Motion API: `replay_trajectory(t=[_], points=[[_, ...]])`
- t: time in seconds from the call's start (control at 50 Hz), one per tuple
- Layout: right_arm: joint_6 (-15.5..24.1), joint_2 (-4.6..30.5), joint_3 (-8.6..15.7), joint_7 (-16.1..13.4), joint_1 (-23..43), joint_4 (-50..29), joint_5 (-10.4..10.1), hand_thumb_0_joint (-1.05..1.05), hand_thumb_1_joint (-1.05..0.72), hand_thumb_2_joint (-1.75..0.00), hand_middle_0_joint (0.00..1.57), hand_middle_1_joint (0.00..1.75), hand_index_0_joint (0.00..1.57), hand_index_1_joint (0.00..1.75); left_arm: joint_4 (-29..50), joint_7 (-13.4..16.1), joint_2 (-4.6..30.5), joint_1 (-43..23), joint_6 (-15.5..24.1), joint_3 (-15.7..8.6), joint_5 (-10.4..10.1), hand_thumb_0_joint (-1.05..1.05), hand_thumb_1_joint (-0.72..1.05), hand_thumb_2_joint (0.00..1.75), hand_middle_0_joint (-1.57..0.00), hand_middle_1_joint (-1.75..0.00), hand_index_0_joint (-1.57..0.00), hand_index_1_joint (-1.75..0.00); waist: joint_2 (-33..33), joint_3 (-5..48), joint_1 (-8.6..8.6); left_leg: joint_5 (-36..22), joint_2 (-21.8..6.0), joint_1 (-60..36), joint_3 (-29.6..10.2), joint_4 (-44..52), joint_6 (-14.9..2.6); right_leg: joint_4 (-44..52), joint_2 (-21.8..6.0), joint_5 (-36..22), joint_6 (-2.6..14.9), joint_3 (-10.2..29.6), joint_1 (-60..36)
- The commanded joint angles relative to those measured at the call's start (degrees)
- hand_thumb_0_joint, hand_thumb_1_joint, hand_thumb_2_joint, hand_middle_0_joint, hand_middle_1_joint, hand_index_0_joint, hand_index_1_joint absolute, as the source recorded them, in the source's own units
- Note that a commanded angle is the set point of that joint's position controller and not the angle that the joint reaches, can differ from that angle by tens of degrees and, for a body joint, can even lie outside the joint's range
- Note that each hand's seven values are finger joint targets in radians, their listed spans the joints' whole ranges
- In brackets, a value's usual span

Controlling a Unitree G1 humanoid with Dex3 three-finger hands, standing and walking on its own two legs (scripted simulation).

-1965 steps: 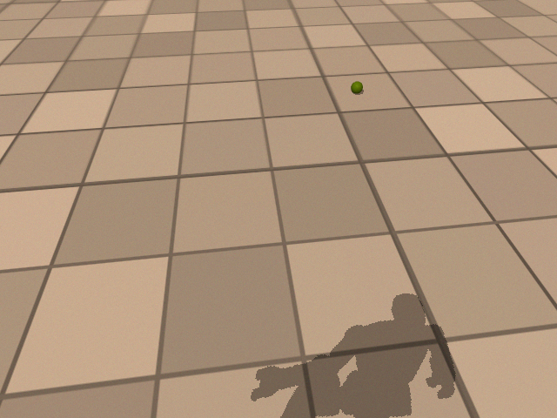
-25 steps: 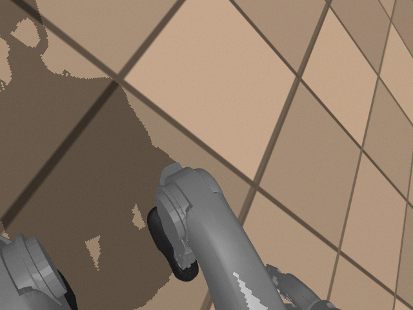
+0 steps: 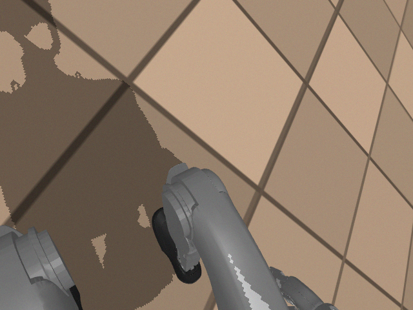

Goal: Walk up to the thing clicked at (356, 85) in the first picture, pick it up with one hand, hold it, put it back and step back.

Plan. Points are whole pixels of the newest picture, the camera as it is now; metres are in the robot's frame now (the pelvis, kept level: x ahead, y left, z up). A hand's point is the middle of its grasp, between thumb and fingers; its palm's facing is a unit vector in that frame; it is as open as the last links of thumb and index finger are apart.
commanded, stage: withdraw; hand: left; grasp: from above
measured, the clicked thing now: out of the picture +0.48 +0.34 -0.28
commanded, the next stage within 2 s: home in 0.76 s
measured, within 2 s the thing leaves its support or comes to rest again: neither
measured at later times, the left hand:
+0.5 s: hand out of the picture +0.46 +0.33 -0.09, palm faces -0.48 -0.14 -0.87, open 14.1 cm
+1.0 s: hand out of the picture +0.49 +0.35 -0.11, palm faces -0.35 -0.12 -0.93, open 13.5 cm
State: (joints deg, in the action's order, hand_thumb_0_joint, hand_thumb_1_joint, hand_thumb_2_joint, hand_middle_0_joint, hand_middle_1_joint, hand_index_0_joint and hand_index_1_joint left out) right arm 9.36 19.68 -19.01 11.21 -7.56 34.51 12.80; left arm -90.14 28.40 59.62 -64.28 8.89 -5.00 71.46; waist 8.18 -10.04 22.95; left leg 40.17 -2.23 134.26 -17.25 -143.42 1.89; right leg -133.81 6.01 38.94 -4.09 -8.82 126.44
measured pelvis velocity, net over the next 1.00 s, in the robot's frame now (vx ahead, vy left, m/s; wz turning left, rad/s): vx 0.00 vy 0.00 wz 0.10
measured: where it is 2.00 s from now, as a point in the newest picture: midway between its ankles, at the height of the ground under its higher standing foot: (133, 288)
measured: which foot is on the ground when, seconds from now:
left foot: down 0.00-1.00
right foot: down 0.00-1.00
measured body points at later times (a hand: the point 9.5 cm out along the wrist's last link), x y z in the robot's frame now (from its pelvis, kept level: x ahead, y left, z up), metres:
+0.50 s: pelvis -0.01 -0.01 +0.04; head +0.22 +0.09 +0.42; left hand +0.48 +0.34 -0.04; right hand +0.10 -0.27 -0.05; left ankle +0.06 +0.14 -0.28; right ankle +0.11 -0.12 -0.28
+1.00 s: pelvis +0.00 +0.00 +0.02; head +0.24 +0.10 +0.39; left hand +0.50 +0.35 -0.06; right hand +0.06 -0.25 -0.07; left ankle +0.06 +0.14 -0.28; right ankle +0.11 -0.12 -0.28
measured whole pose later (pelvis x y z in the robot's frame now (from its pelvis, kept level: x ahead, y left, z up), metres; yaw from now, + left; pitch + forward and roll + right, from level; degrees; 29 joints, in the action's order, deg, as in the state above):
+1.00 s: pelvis +0.00 +0.00 +0.02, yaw +6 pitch +35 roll -10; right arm -3.0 15.4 -9.3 6.1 -12.3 35.0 6.6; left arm -69.8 10.8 46.6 -61.3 3.9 -2.3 66.6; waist -0.2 0.5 16.2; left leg 36.9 -1.0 134.6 -10.4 -135.6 1.0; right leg -130.6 2.8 39.2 -3.5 -4.0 127.6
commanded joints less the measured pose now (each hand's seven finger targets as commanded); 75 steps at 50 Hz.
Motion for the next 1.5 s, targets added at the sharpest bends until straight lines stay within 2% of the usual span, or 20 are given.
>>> replay_trajectory(t=[0.0, 0.04, 0.1, 0.22, 0.28, 0.32, 0.34, 0.42, 0.52, 0.6, 0.7, 0.74, 0.84, 0.88, 1.02, 1.1, 1.16, 1.2, 1.3, 1.48], points=[[-0.52, 17.59, 8.01, 0.13, -10.12, -0.46, -0.94, 0.0, -0.91, -0.9, 0.2, 0.3, 0.2, 0.3, 18.21, 2.13, 13.0, -16.78, -1.62, -1.28, -1.47, 0.0, -0.56, 1.0, -0.07, -0.99, -0.06, -0.99, -42.94, 49.03, -1.0, -19.0, -1.87, -38.23, 8.12, 15.79, -0.88, 10.94, 0.7, -20.42, 5.76, -6.94, -21.57], [-1.31, 17.24, 9.93, 0.67, -10.13, -0.29, -1.7, 0.0, -0.91, -0.91, 0.2, 0.3, 0.2, 0.3, 22.52, 0.63, 12.65, -15.51, -3.22, -2.19, -2.14, 0.0, -0.56, 1.0, -0.07, -0.99, -0.06, -0.99, -46.29, 53.74, -3.66, -19.61, -1.61, -39.78, 8.7, 16.51, -0.76, 10.64, 0.51, -20.24, 6.17, -6.35, -19.86], [-3.05, 15.92, 12.19, 1.39, -10.5, 0.38, -3.15, 0.0, -0.91, -0.9, 0.2, 0.3, 0.2, 0.3, 23.43, -2.84, 8.62, -12.75, -6.32, -1.2, -3.14, 0.0, -0.55, 1.0, -0.07, -0.98, -0.06, -0.98, -43.64, 52.37, -5.16, -17.5, -1.08, -36.29, 9.92, 17.71, -1.2, 11.34, 0.44, -18.43, 6.28, -5.08, -17.0], [-7.02, 14.24, 15.14, 0.73, -13.68, -0.03, -5.76, 0.0, -0.9, -0.9, 0.2, 0.3, 0.2, 0.3, 20.61, -14.04, -3.71, -10.86, -9.92, 5.53, -7.75, 0.0, -0.55, 1.01, -0.07, -1.0, -0.06, -1.01, -25.49, 44.22, -2.55, -10.38, -0.07, -26.05, 10.96, 20.66, -3.4, 18.0, 0.45, -13.55, 5.62, -2.67, -20.95], [-8.68, 14.85, 16.28, -0.91, -14.88, -0.21, -6.56, 0.0, -0.9, -0.9, 0.2, 0.3, 0.2, 0.3, 22.64, -19.84, -6.89, -12.07, -8.96, 7.83, -10.18, 0.0, -0.55, 1.02, -0.07, -1.0, -0.06, -1.02, -20.74, 41.7, -2.54, -8.01, 0.56, -24.57, 10.78, 22.06, -3.45, 20.21, -0.35, -9.98, 6.28, -2.37, -20.8], [-9.65, 14.26, 16.74, -2.3, -14.34, -0.46, -7.02, 0.0, -0.9, -0.9, 0.2, 0.3, 0.2, 0.3, 25.21, -22.23, -6.31, -14.12, -7.75, 8.2, -9.99, 0.0, -0.53, 1.02, -0.07, -1.0, -0.06, -1.01, -21.44, 43.45, -3.64, -8.16, 0.8, -27.32, 10.62, 23.19, -2.9, 20.08, -0.65, -9.26, 6.8, -1.89, -20.58], [-10.0, 13.89, 16.73, -2.94, -14.93, -0.7, -7.1, 0.0, -0.9, -0.9, 0.2, 0.3, 0.2, 0.3, 25.48, -23.09, -7.65, -15.07, -7.16, 8.84, -9.68, 0.0, -0.52, 1.01, -0.08, -1.0, -0.07, -1.01, -20.69, 43.74, -2.46, -8.07, 1.0, -27.89, 10.45, 23.36, -2.8, 20.39, -0.86, -9.14, 6.71, -2.0, -20.66], [-11.08, 12.72, 15.71, -5.08, -14.42, -1.0, -7.11, 0.0, -0.9, -0.9, 0.2, 0.3, 0.2, 0.3, 25.65, -22.24, -5.17, -17.25, -4.46, 7.67, -7.91, 0.0, -0.53, 1.01, -0.08, -0.99, -0.07, -1.0, -18.98, 44.36, -3.67, -8.92, 1.51, -26.83, 11.63, 22.0, -3.02, 20.7, -1.27, -9.31, 6.6, -0.95, -21.38], [-11.79, 11.77, 13.86, -6.36, -12.22, -0.8, -6.11, 0.0, -0.89, -0.9, 0.2, 0.3, 0.2, 0.3, 22.81, -16.55, 4.07, -19.72, -1.88, 2.07, -2.91, 0.0, -0.52, 1.01, -0.07, -0.99, -0.07, -0.99, -26.2, 46.83, -6.26, -9.75, 1.8, -28.15, 13.14, 21.58, -2.78, 18.32, -1.59, -9.56, 6.59, -0.24, -19.7], [-11.53, 11.54, 12.91, -6.49, -11.57, -0.82, -5.43, 0.0, -0.9, -0.9, 0.2, 0.3, 0.2, 0.3, 18.27, -12.98, 4.77, -21.97, -1.45, 2.32, -0.48, 0.0, -0.54, 1.0, -0.07, -0.98, -0.07, -0.99, -28.54, 47.95, -4.34, -8.65, 1.39, -28.72, 13.18, 20.54, -2.98, 16.74, -1.36, -8.8, 6.32, 0.19, -18.31], [-10.8, 12.99, 12.84, -6.85, -12.6, -0.31, -4.33, 0.0, -0.9, -0.9, 0.2, 0.3, 0.2, 0.3, 16.42, -11.35, 6.04, -25.18, -1.53, 1.85, -1.31, 0.0, -0.54, 0.99, -0.07, -1.0, -0.07, -1.0, -27.98, 46.45, -2.95, -4.95, 1.27, -27.07, 12.87, 19.74, -2.96, 17.29, -1.37, -4.47, 6.37, -0.33, -16.41], [-10.24, 13.64, 13.16, -7.0, -13.49, -0.33, -4.17, 0.0, -0.9, -0.9, 0.2, 0.3, 0.2, 0.3, 19.08, -11.96, 3.86, -26.66, -1.42, 2.96, -1.67, 0.0, -0.53, 0.99, -0.08, -1.0, -0.08, -0.99, -29.75, 46.98, -2.03, -5.56, 1.15, -29.59, 12.53, 19.79, -2.59, 16.53, -1.63, -6.33, 6.56, -1.93, -14.99], [-10.67, 14.66, 15.1, -6.79, -15.92, -0.72, -4.92, 0.0, -0.88, -0.89, 0.2, 0.3, 0.2, 0.3, 25.38, -13.92, 3.0, -21.52, -2.88, 2.84, -2.34, 0.0, -0.43, 0.95, -0.17, -0.91, -0.17, -0.9, -35.41, 57.88, -4.65, -15.72, 1.11, -40.19, 11.96, 20.76, -1.61, 14.63, -2.28, -15.29, 6.8, -2.86, -16.94], [-11.4, 14.32, 15.84, -6.71, -16.62, -0.92, -5.52, 0.0, -0.88, -0.89, 0.2, 0.3, 0.2, 0.3, 29.25, -14.29, 4.92, -20.87, -4.18, 0.77, -3.55, 0.0, -0.38, 0.95, -0.2, -0.88, -0.21, -0.87, -35.85, 61.94, -6.31, -19.76, 1.16, -42.01, 12.52, 21.07, -1.77, 15.13, -2.22, -18.21, 6.68, -2.3, -19.29], [-13.69, 12.2, 18.94, -5.64, -17.24, -1.44, -7.75, 0.0, -0.89, -0.9, 0.2, 0.3, 0.2, 0.3, 38.21, -18.51, 0.52, -7.56, -8.85, -2.47, -11.22, 0.0, 0.18, 0.84, -0.21, -0.46, -0.2, -0.47, -33.85, 64.08, -11.71, -22.9, 1.45, -45.52, 13.23, 26.81, -2.27, 19.28, -2.48, -18.9, 6.95, -0.59, -23.92], [-14.12, 10.29, 21.39, -5.65, -15.22, -2.63, -9.7, 0.0, -0.9, -0.9, 0.2, 0.3, 0.2, 0.3, 47.23, -22.38, -5.25, 2.37, -10.88, -3.22, -20.55, 0.0, 0.5, 0.88, -0.21, -0.39, -0.2, -0.39, -27.8, 62.52, -14.19, -16.38, 1.75, -43.78, 14.07, 31.76, -3.27, 24.8, -2.87, -14.71, 6.63, 1.52, -26.98], [-13.89, 8.49, 21.87, -6.2, -13.26, -3.3, -10.8, 0.0, -0.9, -0.9, 0.2, 0.3, 0.2, 0.3, 52.41, -25.05, -12.77, 10.58, -12.45, -0.07, -27.79, 0.0, 0.74, 0.87, -0.2, -0.32, -0.2, -0.32, -20.82, 56.91, -13.58, -11.12, 1.46, -40.32, 13.96, 35.41, -4.1, 29.36, -2.68, -11.86, 5.92, 2.27, -29.82], [-13.63, 8.18, 22.51, -6.84, -12.21, -3.82, -11.34, 0.0, -0.9, -0.9, 0.2, 0.3, 0.2, 0.3, 57.42, -26.26, -14.19, 13.86, -13.37, 0.1, -31.64, 0.0, 0.89, 0.9, -0.2, -0.3, -0.2, -0.3, -17.41, 55.43, -14.09, -9.77, 1.25, -41.61, 13.78, 37.47, -4.33, 32.91, -2.88, -10.92, 5.82, 2.86, -32.06], [-11.72, 6.42, 23.48, -8.69, -9.41, -5.51, -12.68, 0.0, -0.9, -0.9, 0.2, 0.3, 0.2, 0.3, 67.17, -26.61, -20.18, 22.6, -15.4, 1.63, -41.05, 0.0, 0.9, 0.9, -0.2, -0.3, -0.2, -0.3, -14.8, 53.69, -15.12, -5.9, 0.76, -48.72, 12.72, 45.47, -3.9, 39.49, -3.39, -7.94, 5.44, 3.38, -38.07], [-6.79, 4.46, 22.68, -12.95, -3.32, -5.85, -14.53, 0.0, -0.9, -0.9, 0.2, 0.3, 0.2, 0.3, 76.97, -23.45, -26.45, 36.69, -19.86, 0.55, -51.69, 0.0, 0.9, 0.9, -0.2, -0.3, -0.2, -0.3, -18.53, 47.68, -17.19, -1.38, 0.83, -64.25, 10.52, 61.0, -2.66, 50.28, -4.44, -4.88, 5.42, 5.71, -46.68]])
